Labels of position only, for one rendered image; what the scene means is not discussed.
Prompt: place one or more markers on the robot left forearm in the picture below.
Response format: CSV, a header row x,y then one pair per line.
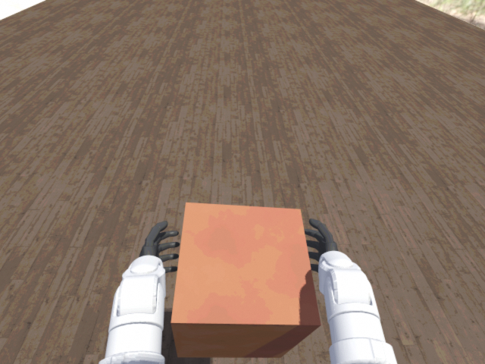
x,y
137,315

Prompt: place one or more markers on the carton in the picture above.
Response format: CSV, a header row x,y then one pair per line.
x,y
244,286

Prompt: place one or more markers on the left robot hand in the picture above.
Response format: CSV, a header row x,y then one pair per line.
x,y
153,248

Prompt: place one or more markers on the robot right forearm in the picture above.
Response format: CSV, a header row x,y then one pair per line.
x,y
355,329

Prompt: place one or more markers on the right robot hand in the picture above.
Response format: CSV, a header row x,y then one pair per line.
x,y
325,243

